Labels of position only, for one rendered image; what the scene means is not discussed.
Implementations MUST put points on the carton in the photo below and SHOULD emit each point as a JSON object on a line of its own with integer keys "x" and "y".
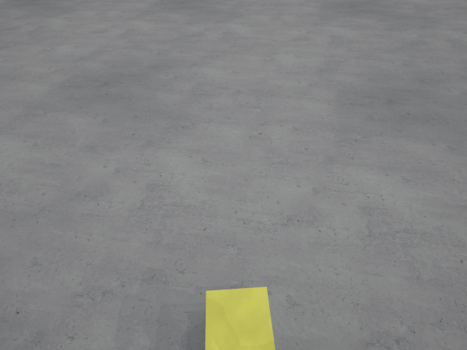
{"x": 238, "y": 319}

